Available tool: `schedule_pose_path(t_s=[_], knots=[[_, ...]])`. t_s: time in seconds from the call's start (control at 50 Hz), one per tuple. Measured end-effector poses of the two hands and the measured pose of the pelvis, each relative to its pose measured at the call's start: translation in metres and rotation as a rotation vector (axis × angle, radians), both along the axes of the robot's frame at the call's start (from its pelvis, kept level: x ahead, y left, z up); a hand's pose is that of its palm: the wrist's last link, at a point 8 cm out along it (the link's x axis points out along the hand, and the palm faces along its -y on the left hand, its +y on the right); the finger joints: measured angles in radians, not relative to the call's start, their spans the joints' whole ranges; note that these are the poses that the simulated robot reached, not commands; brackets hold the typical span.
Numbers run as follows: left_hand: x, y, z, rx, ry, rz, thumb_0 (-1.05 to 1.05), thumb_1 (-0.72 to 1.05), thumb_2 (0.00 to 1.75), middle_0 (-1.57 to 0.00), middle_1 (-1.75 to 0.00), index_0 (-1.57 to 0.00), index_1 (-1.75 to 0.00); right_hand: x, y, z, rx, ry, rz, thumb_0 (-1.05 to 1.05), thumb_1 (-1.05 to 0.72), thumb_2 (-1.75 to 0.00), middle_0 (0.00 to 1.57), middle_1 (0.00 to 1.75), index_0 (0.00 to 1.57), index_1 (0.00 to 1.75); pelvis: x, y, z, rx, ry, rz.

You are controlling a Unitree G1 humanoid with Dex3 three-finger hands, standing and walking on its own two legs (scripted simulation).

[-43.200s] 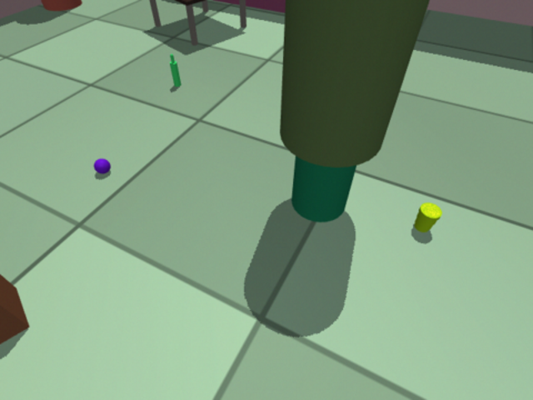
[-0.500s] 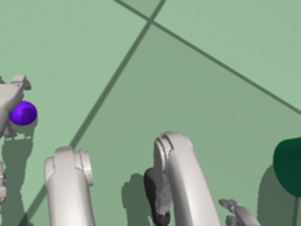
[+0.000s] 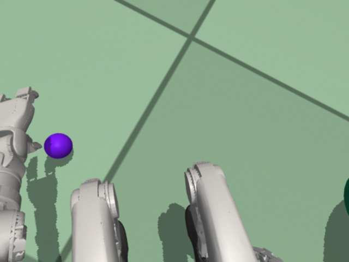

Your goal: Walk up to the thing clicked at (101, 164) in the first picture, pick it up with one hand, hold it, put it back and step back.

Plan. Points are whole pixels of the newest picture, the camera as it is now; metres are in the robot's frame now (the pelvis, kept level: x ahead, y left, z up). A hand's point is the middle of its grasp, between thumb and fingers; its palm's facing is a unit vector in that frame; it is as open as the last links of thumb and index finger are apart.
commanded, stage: home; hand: left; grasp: from above
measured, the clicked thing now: (58, 145) +0.46 +0.30 -0.34
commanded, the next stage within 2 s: none
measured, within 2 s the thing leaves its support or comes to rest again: neither
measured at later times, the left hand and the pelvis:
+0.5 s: hand out of the picture +0.26 +0.23 +0.09, palm faces -0.10 -0.85 -0.52, open 7.5 cm; pelvis +0.01 -0.01 +0.18, yaw +5 degrees
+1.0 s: hand out of the picture +0.22 +0.20 +0.29, palm faces +0.19 -0.96 -0.21, open 7.4 cm; pelvis +0.08 +0.00 +0.33, yaw +8 degrees
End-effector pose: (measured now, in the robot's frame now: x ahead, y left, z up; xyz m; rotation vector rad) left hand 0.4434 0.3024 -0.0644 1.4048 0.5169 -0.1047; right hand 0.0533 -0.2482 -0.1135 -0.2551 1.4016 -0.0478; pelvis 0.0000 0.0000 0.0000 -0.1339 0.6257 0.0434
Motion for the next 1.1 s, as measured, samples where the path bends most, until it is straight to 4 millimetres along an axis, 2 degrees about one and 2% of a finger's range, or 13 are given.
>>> schedule_pose_path(t_s=[0.12,0.24,0.34,0.44,0.52,0.62,0.84,0.96,1.1], knots=[[-0.057,-0.002,0.047,-0.196,0.035,0.087,0.0,0.24,0.78,-0.19,-0.42,-0.2,-0.43,0.043,-0.013,0.047,-0.03,-0.108,0.036,0.01,-0.9,-0.9,0.2,0.29,0.2,0.3,-0.001,-0.002,0.046,0.018,-0.02,0.01],[-0.117,-0.01,0.091,-0.395,0.019,0.181,0.01,0.62,0.84,-0.21,-0.34,-0.21,-0.34,0.1,-0.02,0.103,-0.082,-0.275,0.097,0.01,-0.9,-0.9,0.2,0.29,0.2,0.3,-0.004,-0.005,0.089,0.03,-0.058,0.026],[-0.155,-0.016,0.13,-0.513,-0.007,0.292,0.01,0.78,0.87,-0.21,-0.31,-0.22,-0.32,0.145,-0.01,0.151,-0.083,-0.439,0.13,0.01,-0.9,-0.9,0.2,0.29,0.2,0.3,-0.003,-0.007,0.123,0.04,-0.101,0.044],[-0.184,-0.024,0.17,-0.631,-0.012,0.422,0.01,0.85,0.88,-0.21,-0.3,-0.22,-0.31,0.173,0.011,0.197,-0.042,-0.57,0.135,0.01,-0.9,-0.9,0.2,0.29,0.2,0.3,0.001,-0.008,0.16,0.051,-0.148,0.057],[-0.201,-0.032,0.202,-0.736,0.003,0.524,0.01,0.88,0.89,-0.21,-0.3,-0.21,-0.3,0.183,0.027,0.231,-0.005,-0.635,0.129,0.01,-0.9,-0.9,0.2,0.29,0.2,0.3,0.008,-0.008,0.19,0.06,-0.186,0.065],[-0.217,-0.041,0.242,-0.843,0.015,0.634,0.01,0.89,0.89,-0.21,-0.3,-0.21,-0.3,0.183,0.037,0.269,0.015,-0.666,0.1,0.01,-0.9,-0.9,0.2,0.29,0.2,0.3,0.022,-0.007,0.227,0.07,-0.231,0.074],[-0.234,-0.052,0.33,-1.009,0.007,0.81,0.02,0.9,0.89,-0.2,-0.3,-0.21,-0.3,0.168,0.03,0.342,-0.052,-0.679,0.009,0.01,-0.9,-0.9,0.2,0.3,0.2,0.3,0.059,-0.003,0.3,0.09,-0.335,0.09],[-0.242,-0.055,0.37,-1.047,-0.017,0.816,0.01,0.9,0.89,-0.2,-0.3,-0.21,-0.3,0.175,0.023,0.374,-0.085,-0.744,-0.01,0.01,-0.9,-0.9,0.2,0.29,0.2,0.3,0.074,0.0,0.325,0.099,-0.384,0.095],[-0.252,-0.056,0.385,-1.049,-0.015,0.816,0.01,0.9,0.89,-0.2,-0.3,-0.2,-0.3,0.197,0.025,0.394,-0.077,-0.833,0.016,0.01,-0.9,-0.9,0.2,0.29,0.2,0.3,0.08,0.0,0.334,0.109,-0.419,0.101]])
